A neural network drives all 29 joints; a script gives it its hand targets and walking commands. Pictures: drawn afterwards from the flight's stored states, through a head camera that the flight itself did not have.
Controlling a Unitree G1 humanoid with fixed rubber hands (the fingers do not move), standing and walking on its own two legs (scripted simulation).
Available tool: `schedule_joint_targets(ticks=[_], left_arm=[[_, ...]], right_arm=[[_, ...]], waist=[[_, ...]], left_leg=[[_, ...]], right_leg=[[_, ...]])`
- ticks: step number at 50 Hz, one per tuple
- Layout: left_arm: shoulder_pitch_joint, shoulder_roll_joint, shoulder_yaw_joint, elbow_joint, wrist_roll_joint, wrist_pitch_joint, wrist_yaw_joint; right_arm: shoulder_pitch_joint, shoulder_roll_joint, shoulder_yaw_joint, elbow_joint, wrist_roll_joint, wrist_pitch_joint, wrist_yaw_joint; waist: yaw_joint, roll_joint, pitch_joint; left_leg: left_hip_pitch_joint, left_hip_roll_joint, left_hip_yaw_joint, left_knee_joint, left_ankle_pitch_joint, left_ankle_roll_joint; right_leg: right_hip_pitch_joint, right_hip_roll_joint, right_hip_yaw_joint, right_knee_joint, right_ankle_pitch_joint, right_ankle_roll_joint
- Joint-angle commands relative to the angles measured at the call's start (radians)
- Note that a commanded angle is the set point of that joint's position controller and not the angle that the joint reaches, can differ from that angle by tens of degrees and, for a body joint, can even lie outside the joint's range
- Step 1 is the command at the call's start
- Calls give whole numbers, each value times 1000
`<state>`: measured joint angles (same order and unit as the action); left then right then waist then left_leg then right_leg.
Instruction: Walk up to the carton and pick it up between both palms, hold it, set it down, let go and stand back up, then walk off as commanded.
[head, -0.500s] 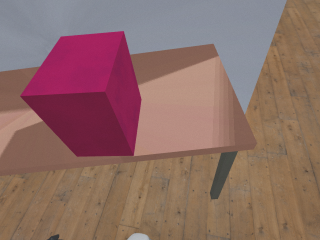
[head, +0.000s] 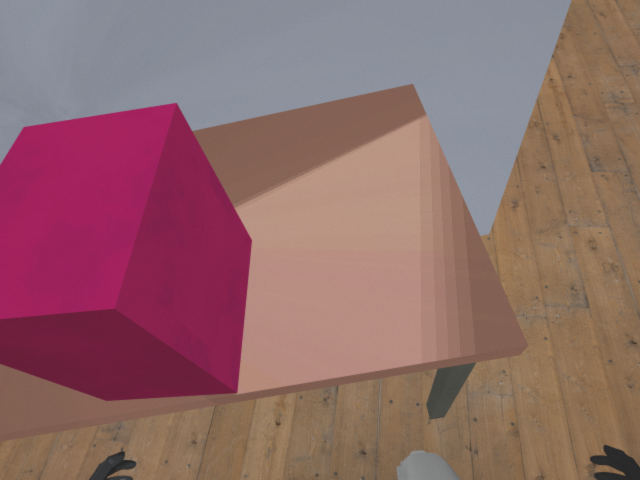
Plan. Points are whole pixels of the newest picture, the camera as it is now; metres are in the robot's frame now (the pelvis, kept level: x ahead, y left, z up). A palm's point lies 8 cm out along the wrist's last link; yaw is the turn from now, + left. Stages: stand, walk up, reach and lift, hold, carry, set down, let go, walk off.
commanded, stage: walk up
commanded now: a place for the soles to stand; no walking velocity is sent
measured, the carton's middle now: (137, 268) +0.37 +0.26 +0.06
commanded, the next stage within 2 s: none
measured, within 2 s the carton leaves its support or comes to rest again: neither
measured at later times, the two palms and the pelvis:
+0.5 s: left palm out of the picture +0.06 +0.35 -0.04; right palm out of the picture +0.08 -0.30 -0.14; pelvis -0.03 +0.01 -0.01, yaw +2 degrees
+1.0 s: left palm out of the picture -0.14 +0.49 -0.10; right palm out of the picture -0.11 -0.20 -0.06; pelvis -0.20 +0.14 +0.01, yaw +7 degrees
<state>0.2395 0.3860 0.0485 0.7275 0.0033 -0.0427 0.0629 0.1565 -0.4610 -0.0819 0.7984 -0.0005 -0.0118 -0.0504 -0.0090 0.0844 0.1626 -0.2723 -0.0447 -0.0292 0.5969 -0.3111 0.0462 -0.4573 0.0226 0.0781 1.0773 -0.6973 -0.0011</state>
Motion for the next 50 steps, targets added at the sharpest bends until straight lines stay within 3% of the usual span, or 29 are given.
schedule_joint_targets(ticks=[1, 2, 3, 4, 5, 7, 9, 11, 13, 18, 20, 24, 28, 30, 31, 32, 33, 34, 35, 36, 37, 38, 39, 41, 42, 44, 45, 49, 50], left_arm=[[195, 185, 59, 66, -20, -25, 16], [224, 254, 85, 56, 2, -24, 21], [177, 317, 91, 34, 13, -6, 18], [91, 321, 88, 0, 11, 3, 18], [43, 338, 93, -29, 9, -1, 26], [-8, 308, 81, -25, -9, 6, 26], [0, 284, 83, -31, -14, 7, 22], [54, 273, 85, -36, -10, 1, 29], [82, 280, 92, -33, -11, 3, 36], [90, 284, 84, -49, -15, 1, 46], [54, 293, 80, -56, -13, -2, 42], [22, 316, 91, -50, 0, 2, 39], [-74, 351, 102, -59, 17, 2, 33], [-187, 381, 104, -96, 35, 5, 35], [-160, 347, 93, -72, 34, 12, 29], [-177, 362, 88, -71, 35, 21, 24], [-159, 296, 74, -72, 29, 33, 26], [-149, 229, 52, -57, 16, 42, 38], [-120, 204, 41, -82, 12, 52, 41], [-108, 229, 49, -85, 4, 64, 45], [-206, 260, 47, -95, 20, 65, 46], [-215, 287, 55, -69, 7, 75, 39], [-162, 300, 63, -21, -6, 84, 22], [-44, 293, 69, 40, -14, 93, -2], [23, 284, 80, 56, -10, 94, -11], [61, 300, 96, 69, 22, 91, -30], [62, 296, 97, 76, 25, 86, -36], [63, 280, 93, 99, 29, 83, -60], [80, 274, 94, 107, 31, 89, -66]], right_arm=[[-93, -132, -16, -114, -24, 41, 33], [-51, -88, -9, -114, -14, 46, 38], [44, -93, -8, -106, -14, 58, 30], [88, -127, -23, -77, -15, 80, 25], [116, -134, -15, -66, -13, 90, 22], [146, -156, -29, -43, -22, 97, 24], [168, -174, -39, -39, -4, 91, 34], [130, -167, -43, -82, -21, 99, 44], [160, -155, -41, -79, -21, 103, 48], [127, -161, -48, -106, -31, 121, 48], [139, -163, -55, -103, -24, 122, 54], [127, -160, -60, -113, -33, 128, 75], [187, -174, -71, -96, -39, 125, 92], [276, -187, -81, -86, -43, 131, 101], [281, -176, -80, -61, -48, 119, 103], [386, -166, -87, -33, -48, 116, 99], [392, -188, -93, -18, -69, 111, 99], [395, -201, -91, -35, -84, 107, 95], [303, -262, -91, -94, -88, 102, 82], [149, -314, -99, -139, -85, 95, 75], [24, -385, -103, -146, -79, 91, 55], [-36, -340, -84, -145, -83, 76, 44], [-28, -296, -78, -139, -80, 65, 37], [18, -258, -70, -107, -55, 35, 29], [19, -232, -63, -101, -47, 25, 28], [108, -222, -66, -76, -27, -11, 17], [160, -217, -68, -71, -22, -24, 17], [223, -209, -75, -57, -18, -29, 4], [222, -214, -81, -50, -27, -26, 4]], waist=[[76, -41, -270], [108, -198, -308], [53, -287, -318], [52, -197, -298], [28, -203, -242], [-20, -236, -95], [-11, -241, -123], [23, -219, -193], [31, -225, -266], [41, -159, -220], [26, -131, -173], [31, -198, -80], [-10, -306, -38], [-90, -388, -66], [-92, -310, -84], [-142, -319, -133], [-147, -134, -118], [-178, 33, -69], [-139, 209, 0], [-69, 121, 35], [-67, 202, 150], [-39, 95, 245], [-7, 29, 210], [34, -35, 110], [50, 16, 43], [24, -53, -176], [9, -18, -260], [-21, 4, -266], [-11, 9, -232]], left_leg=[[22, -5, -115, 234, 417, 22], [-203, -74, -172, 337, -37, -1], [-257, -114, -183, 431, -367, -12], [-169, -102, -239, 576, -322, -36], [-202, -133, -275, 692, -317, -45], [-255, -103, -242, 753, -260, -43], [-245, -104, -240, 734, -165, -49], [-291, -108, -214, 798, -143, -64], [-317, -107, -227, 851, -111, -71], [-331, -105, -228, 898, -128, -88], [-287, -97, -210, 916, -113, -89], [-256, -84, -181, 796, -94, -81], [-138, -6, -165, 552, -127, -53], [-29, 98, -126, 315, -161, -11], [43, 94, -91, 199, -151, 4], [156, 89, -44, 100, -84, 9], [199, 71, -120, 80, -98, 26], [77, 80, -313, 24, -177, 20], [-233, 196, -621, -231, -402, 69], [-414, 245, -764, -395, -518, 40], [-610, 255, -945, -603, -766, 12], [-638, 207, -887, -562, -733, -81], [-586, 177, -757, -497, -671, -140], [-405, 151, -671, -425, -570, -179], [-310, 138, -654, -403, -568, -150], [77, 197, -680, -328, -538, -111], [203, 209, -636, -262, -505, -81], [326, 200, -571, -286, -456, -73], [262, 170, -544, -342, -462, -115]], right_leg=[[357, -22, -104, -686, 847, 84], [516, -111, 26, -559, 964, 34], [453, -317, 253, -582, 979, -30], [310, -447, 413, -702, 842, -126], [294, -472, 451, -692, 940, -153], [204, -407, 335, -653, 991, -136], [287, -295, 204, -586, 1060, -32], [413, -298, 203, -541, 1107, -94], [514, -325, 213, -519, 1114, -92], [428, -365, 236, -586, 940, -176], [287, -373, 225, -632, 812, -219], [136, -358, 237, -713, 429, -218], [3, -351, 150, -697, 329, -183], [-74, -369, 137, -691, 259, -148], [-91, -335, 115, -642, 304, -134], [-154, -308, 66, -525, 258, -116], [-258, -211, -7, -315, 177, -79], [-354, -79, -43, -78, 89, -48], [-332, 39, -12, 174, 5, -41], [-262, 68, 117, 254, 87, -29], [-239, 89, 154, 363, 106, -10], [-252, 57, 213, 347, 204, 8], [-237, 36, 163, 340, 282, 16], [-160, 42, 148, 318, 346, 9], [-129, 60, 128, 296, 359, 7], [-121, 46, 151, 194, 370, 16], [-137, 30, 165, 141, 363, 18], [-161, 38, 109, 35, 290, 5], [-121, 53, 61, 12, 279, 5]])
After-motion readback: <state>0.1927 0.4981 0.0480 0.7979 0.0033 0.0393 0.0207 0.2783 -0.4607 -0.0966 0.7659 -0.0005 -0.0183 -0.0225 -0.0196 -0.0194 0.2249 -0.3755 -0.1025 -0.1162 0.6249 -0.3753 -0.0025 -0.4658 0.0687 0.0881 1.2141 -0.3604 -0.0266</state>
